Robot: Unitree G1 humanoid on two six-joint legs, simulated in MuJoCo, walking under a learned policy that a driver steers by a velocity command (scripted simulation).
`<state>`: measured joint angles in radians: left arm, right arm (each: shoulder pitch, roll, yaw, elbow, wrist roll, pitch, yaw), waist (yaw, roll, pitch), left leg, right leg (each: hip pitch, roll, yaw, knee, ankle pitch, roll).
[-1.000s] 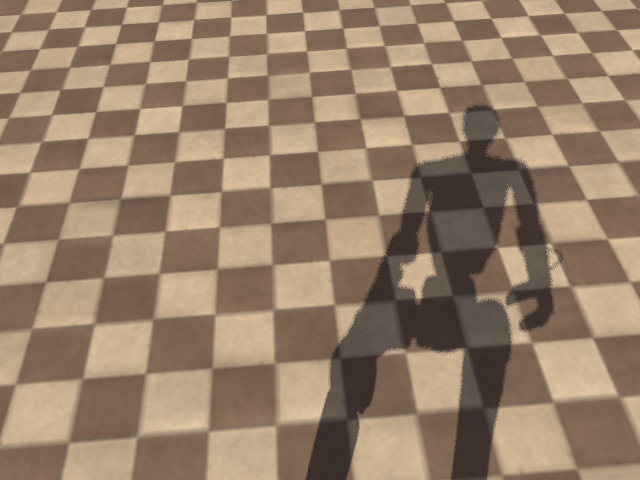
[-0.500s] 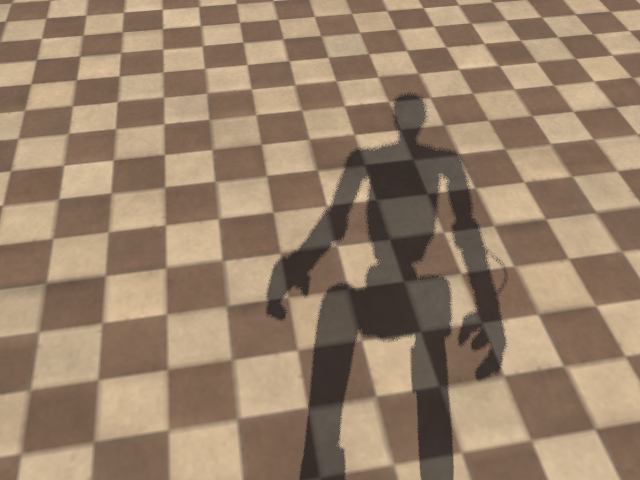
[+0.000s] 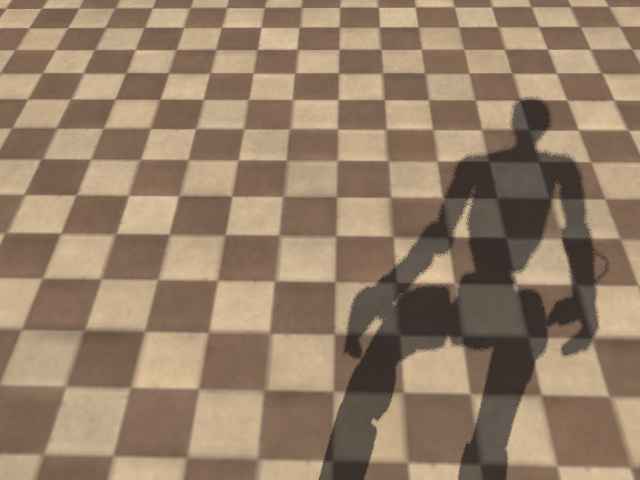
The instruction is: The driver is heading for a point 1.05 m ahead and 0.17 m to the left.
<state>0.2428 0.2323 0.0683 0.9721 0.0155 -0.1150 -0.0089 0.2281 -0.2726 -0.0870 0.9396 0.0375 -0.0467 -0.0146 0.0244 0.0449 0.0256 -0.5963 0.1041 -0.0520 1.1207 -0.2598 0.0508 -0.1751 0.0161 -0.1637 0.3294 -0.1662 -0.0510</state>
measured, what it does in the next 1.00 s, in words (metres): walks ahead: left foot, then right foot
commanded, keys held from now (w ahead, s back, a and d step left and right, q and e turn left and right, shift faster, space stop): w+q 0.34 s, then w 0.28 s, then w+e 0.38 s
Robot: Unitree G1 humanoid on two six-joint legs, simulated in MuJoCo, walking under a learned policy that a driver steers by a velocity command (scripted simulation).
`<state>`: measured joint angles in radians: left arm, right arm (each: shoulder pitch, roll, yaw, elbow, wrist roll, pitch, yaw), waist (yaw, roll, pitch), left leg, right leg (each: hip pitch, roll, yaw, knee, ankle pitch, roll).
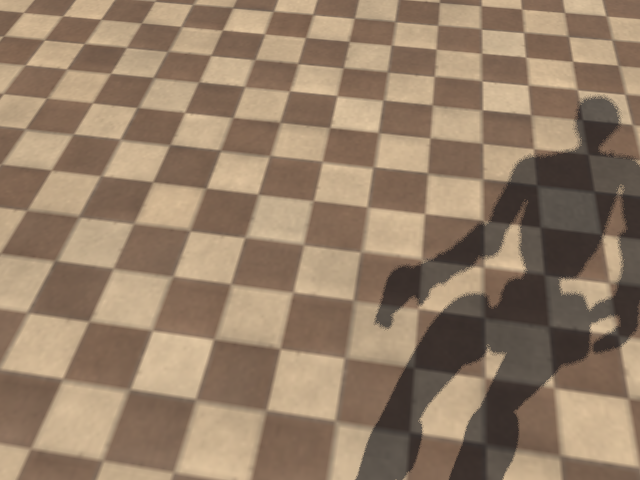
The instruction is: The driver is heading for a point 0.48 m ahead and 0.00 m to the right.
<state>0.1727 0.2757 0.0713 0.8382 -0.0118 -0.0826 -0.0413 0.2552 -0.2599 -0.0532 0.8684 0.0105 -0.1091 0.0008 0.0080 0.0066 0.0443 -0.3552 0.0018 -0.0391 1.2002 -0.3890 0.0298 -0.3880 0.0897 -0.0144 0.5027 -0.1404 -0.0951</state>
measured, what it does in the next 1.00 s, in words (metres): walks ahead: left foot, then right foot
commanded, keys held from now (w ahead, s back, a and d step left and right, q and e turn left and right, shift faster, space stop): w+e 0.08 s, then w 0.30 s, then no key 0.62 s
